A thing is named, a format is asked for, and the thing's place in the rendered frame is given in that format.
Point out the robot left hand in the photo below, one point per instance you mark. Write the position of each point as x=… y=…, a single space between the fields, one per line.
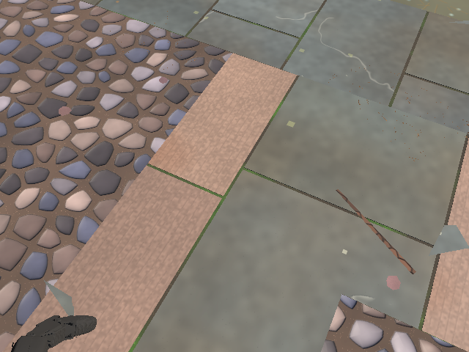
x=53 y=331

